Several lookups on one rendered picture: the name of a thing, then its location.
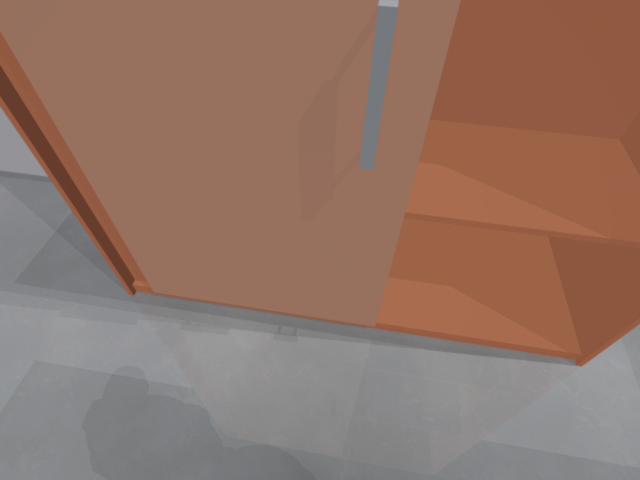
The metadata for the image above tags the handle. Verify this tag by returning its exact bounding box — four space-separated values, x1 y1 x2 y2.
359 0 399 170

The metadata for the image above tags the wardrobe door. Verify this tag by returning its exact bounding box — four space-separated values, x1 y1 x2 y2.
0 31 147 282
0 0 461 327

